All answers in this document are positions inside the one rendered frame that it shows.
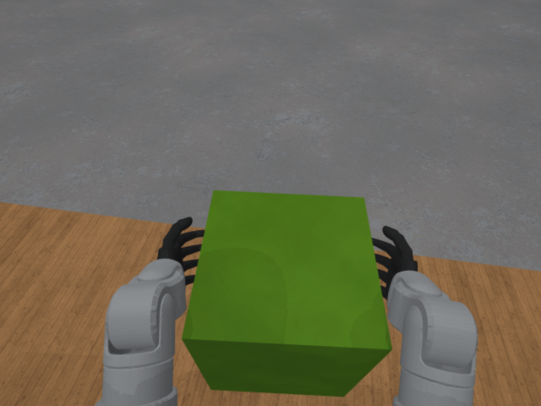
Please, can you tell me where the robot right forearm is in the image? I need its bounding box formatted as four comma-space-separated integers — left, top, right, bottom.
387, 271, 478, 406

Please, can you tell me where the right robot hand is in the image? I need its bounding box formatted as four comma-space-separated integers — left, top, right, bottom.
372, 226, 418, 301

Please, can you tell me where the robot left forearm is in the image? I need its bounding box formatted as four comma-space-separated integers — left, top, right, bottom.
95, 259, 187, 406

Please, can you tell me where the left robot hand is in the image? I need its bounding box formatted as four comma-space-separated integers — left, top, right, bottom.
157, 217, 205, 286

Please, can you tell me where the carton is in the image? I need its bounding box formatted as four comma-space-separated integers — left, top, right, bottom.
182, 190, 392, 397

